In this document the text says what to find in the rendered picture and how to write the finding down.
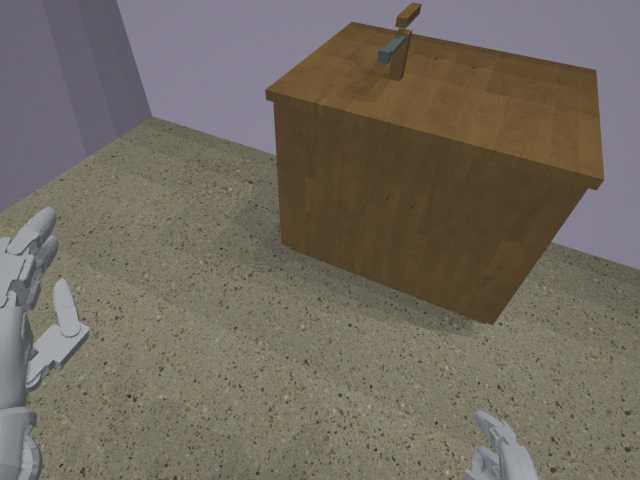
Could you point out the right robot hand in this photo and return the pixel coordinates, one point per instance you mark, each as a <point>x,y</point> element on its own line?
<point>514,461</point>

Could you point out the tap lever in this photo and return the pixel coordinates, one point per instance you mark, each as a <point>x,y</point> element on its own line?
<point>385,54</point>

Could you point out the left robot hand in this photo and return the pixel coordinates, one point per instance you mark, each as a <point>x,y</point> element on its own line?
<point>23,261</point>

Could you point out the counter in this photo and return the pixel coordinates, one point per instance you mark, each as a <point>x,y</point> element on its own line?
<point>444,174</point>

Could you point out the left robot forearm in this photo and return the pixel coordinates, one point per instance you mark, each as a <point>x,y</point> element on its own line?
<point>20,455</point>

